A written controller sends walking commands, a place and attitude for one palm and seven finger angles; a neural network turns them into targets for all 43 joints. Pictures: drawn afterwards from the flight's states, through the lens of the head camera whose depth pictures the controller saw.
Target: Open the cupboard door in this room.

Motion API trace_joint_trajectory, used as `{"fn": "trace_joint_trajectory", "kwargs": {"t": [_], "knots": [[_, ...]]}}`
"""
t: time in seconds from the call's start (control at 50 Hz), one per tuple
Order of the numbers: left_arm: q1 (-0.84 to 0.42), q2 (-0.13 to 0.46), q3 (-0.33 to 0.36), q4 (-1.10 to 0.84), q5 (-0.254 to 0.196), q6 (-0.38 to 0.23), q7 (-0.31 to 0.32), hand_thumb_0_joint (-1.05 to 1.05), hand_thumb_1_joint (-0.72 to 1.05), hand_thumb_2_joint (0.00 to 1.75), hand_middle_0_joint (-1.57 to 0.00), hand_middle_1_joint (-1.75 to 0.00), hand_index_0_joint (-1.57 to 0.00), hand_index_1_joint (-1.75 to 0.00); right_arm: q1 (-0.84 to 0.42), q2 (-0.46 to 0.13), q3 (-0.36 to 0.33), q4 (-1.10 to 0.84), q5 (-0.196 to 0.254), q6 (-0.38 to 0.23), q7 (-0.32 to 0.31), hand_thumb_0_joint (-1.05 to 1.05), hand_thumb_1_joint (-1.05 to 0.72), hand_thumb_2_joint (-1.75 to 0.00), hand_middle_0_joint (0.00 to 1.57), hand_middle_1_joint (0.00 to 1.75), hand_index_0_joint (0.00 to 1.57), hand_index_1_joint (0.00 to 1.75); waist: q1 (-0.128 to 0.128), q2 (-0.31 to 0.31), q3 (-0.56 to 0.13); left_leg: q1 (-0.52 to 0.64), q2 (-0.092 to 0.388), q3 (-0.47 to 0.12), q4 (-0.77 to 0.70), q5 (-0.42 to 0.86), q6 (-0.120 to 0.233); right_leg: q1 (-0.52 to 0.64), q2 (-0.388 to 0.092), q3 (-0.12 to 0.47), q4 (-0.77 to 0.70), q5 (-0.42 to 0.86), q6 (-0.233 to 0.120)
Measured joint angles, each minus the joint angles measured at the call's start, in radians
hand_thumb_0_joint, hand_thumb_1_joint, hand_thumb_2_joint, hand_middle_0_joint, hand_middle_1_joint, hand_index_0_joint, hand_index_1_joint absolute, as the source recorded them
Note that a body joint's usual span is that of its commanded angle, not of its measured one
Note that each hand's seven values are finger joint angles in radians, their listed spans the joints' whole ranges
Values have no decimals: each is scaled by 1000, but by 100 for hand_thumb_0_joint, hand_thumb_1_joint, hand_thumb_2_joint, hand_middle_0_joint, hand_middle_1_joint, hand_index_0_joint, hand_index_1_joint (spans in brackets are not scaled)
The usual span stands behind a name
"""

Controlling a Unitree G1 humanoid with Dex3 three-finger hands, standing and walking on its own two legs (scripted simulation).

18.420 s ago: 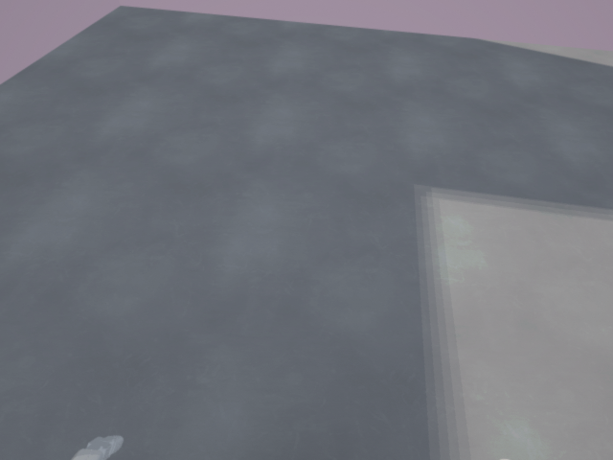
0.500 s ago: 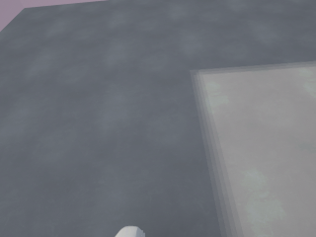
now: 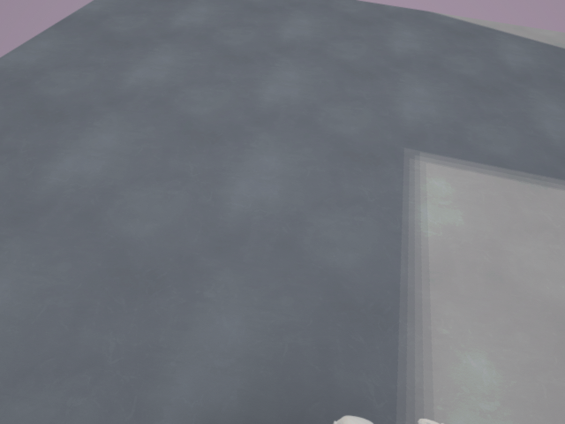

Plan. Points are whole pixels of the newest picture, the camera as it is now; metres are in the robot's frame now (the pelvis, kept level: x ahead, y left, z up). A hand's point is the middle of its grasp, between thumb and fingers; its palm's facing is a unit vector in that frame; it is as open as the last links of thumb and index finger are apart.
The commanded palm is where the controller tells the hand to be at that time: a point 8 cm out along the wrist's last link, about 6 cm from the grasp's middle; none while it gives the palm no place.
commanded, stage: turn or walk to find it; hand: left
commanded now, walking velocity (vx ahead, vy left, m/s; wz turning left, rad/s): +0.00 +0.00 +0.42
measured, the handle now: out of the picture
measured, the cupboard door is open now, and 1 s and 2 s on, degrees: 0 0 0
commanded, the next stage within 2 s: stand and wait in 0.28 s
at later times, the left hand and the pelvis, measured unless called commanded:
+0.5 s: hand out of the picture +0.00 +0.13 -0.14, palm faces +0.24 -0.93 -0.27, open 7.4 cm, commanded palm none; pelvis -0.03 -0.07 +0.00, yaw +14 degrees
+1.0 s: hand out of the picture -0.12 +0.19 -0.17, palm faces +0.49 -0.83 -0.25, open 7.4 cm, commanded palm none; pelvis -0.07 -0.04 +0.00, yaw +27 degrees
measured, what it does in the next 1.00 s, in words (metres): steps on the spot, turning left: right foot, then left foot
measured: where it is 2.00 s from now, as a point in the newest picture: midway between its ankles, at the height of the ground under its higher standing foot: outside the picture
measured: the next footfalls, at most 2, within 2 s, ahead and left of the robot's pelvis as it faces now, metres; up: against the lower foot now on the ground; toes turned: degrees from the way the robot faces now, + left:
right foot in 0.24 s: +0.04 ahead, -0.15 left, +0.00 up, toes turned +2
left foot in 0.76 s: -0.08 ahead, +0.08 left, +0.00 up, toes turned +25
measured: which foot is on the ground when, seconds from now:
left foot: down 0.00-0.24, up 0.26-0.74, down 0.76-1.00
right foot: up 0.00-0.22, down 0.24-0.76, up 0.78-1.00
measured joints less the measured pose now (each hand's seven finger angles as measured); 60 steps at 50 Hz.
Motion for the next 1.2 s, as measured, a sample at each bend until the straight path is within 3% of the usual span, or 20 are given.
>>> {"fn": "trace_joint_trajectory", "kwargs": {"t": [0.12, 0.22, 0.24, 0.28, 0.32, 0.38, 0.46, 0.54, 0.66, 0.7, 0.74, 0.76, 0.82, 0.88, 0.94, 1.06, 1.16, 1.18, 1.2], "knots": [[-51, -17, -5, -33, -3, -1, 4, 0, 91, 90, -19, -30, -20, -29, 50, 8, -8, 9, -5, 9, 5, 1, -90, -90, 20, 30, 21, 30, -32, 21, -6, -21, -12, -43, -10, 26, -14, 34, 19, 17, -133, -14, 5], [-79, -41, -15, -62, -10, -20, 4, 0, 91, 90, -19, -30, -20, -29, 92, -4, -24, 23, -7, 25, 7, 1, -90, -90, 20, 30, 21, 30, -57, 49, -8, -75, -21, -84, 41, 23, -46, 144, 53, 2, -401, 58, -9], [-79, -46, -17, -66, -10, -29, 4, 0, 91, 90, -19, -30, -20, -29, 101, -9, -28, 26, -4, 28, 8, 1, -90, -90, 20, 30, 21, 30, -58, 57, -9, -94, -23, -93, 68, 15, -56, 172, 59, -6, -469, 102, -29], [-77, -68, -25, -70, -1, -41, 7, 0, 91, 90, -19, -30, -20, -29, 109, -25, -41, 36, 1, 39, 6, 1, -90, -90, 20, 30, 21, 30, -62, 86, 0, -144, -24, -105, 196, -116, -57, 175, 66, -35, -468, 122, -88], [-62, -83, -29, -75, 1, -43, 9, 0, 91, 90, -20, -30, -20, -29, 120, -35, -51, 43, -3, 54, 8, 1, -90, -90, 20, 30, 20, 30, -61, 84, -2, -210, -40, -88, 399, -206, -57, 184, 48, -54, -476, 122, -113], [-35, -98, -31, -67, 0, -37, 11, 0, 91, 90, -20, -30, -20, -29, 127, -50, -62, 51, -8, 63, 15, 1, -90, -90, 20, 30, 20, 30, -59, 81, -6, -271, -25, -63, 629, -171, -67, 208, 32, -74, -526, 147, -118], [-11, -105, -32, -52, 0, -38, 12, 0, 91, 90, -20, -30, -20, -30, 141, -59, -67, 56, -8, 61, 20, 1, -91, -90, 19, 30, 20, 30, -65, 74, -11, -276, 19, -56, 720, -110, -93, 222, 17, -118, -566, 168, -122], [6, -102, -27, -46, 4, -46, 14, 0, 91, 90, -20, -30, -20, -30, 139, -59, -62, 70, -7, 67, 19, 1, -91, -90, 19, 30, 20, 30, -49, 57, -10, -221, 51, -47, 637, -143, -109, 218, 0, -157, -572, 171, -123], [26, -73, -18, -30, 14, -46, 9, 0, 91, 90, -20, -30, -20, -30, 79, -50, -45, 61, 4, 58, 15, 1, -91, -90, 19, 30, 20, 30, -13, 24, 8, -113, 60, 11, 374, -239, -104, 193, -39, -207, -535, 162, -108], [31, -57, -13, -21, 14, -42, 8, 0, 91, 90, -20, -30, -20, -30, 54, -46, -39, 47, 8, 47, 14, 1, -91, -90, 19, 30, 20, 30, -5, 13, 11, -74, 55, 36, 272, -222, -97, 180, -55, -226, -506, 153, -97], [42, -40, -6, -12, 9, -34, 7, 0, 91, 90, -20, -30, -20, -30, 37, -45, -33, 27, 9, 32, 15, 1, -91, -90, 19, 30, 20, 30, -4, 8, 6, -20, 50, 58, 131, -125, -86, 161, -70, -245, -455, 131, -80], [48, -28, -2, -9, 4, -27, 7, 0, 91, 90, -20, -30, -20, -30, 28, -42, -33, 19, 7, 21, 16, 1, -91, -90, 19, 30, 20, 30, -3, 0, 1, -7, 43, 57, 92, -85, -58, 141, -83, -246, -411, 114, -70], [47, 8, 9, 11, 3, 11, 10, 0, 91, 90, -20, -30, -20, -29, 9, -14, -21, 4, 1, 7, 15, 1, -91, -90, 19, 30, 20, 30, 6, -37, -2, -12, 25, 56, 115, -105, -22, 60, -60, -128, -197, -63, -31], [28, 18, 13, 19, 3, 25, 3, 0, 91, 90, -19, -30, -20, -29, 13, -3, -11, -3, -3, 5, 5, 1, -90, -90, 19, 30, 20, 30, -2, -26, -13, 2, 24, 23, 65, -78, -21, 3, -23, -65, -43, -40, -13], [5, 16, 10, 0, 0, 13, -4, 1, 91, 90, -19, -30, -20, -29, 16, -2, -6, -2, -2, 6, 2, 1, -90, -90, 20, 30, 20, 30, -3, -12, -12, 10, 17, -5, 16, -40, -17, -22, -7, -25, 2, 7, 0], [-43, 0, 1, -36, -4, 2, -1, 0, 91, 90, -19, -30, -20, -29, 35, -3, -13, -4, -4, 7, 5, 1, -90, -90, 20, 30, 21, 30, -23, 8, -5, -6, -6, -52, -8, -10, -25, 8, 16, 14, -100, -6, 14], [-79, -25, -12, -67, -12, -16, 0, 0, 91, 90, -19, -30, -20, -29, 63, -18, -27, 1, -7, 22, 6, 1, -90, -90, 20, 30, 21, 30, -51, 42, 0, -54, -19, -101, 46, -21, -52, 115, 52, 5, -372, 37, 4], [-80, -30, -15, -74, -12, -26, -1, 0, 91, 90, -19, -30, -20, -29, 72, -22, -31, 3, -4, 25, 6, 1, -90, -90, 20, 30, 21, 30, -52, 47, -2, -70, -24, -110, 71, -31, -61, 150, 56, -3, -455, 95, -8], [-84, -45, -18, -75, -8, -36, 1, 0, 91, 90, -19, -30, -20, -29, 75, -34, -38, 8, 0, 28, 7, 1, -90, -90, 20, 30, 21, 30, -55, 75, 4, -88, -16, -126, 110, -44, -61, 162, 70, -23, -476, 121, -49]]}}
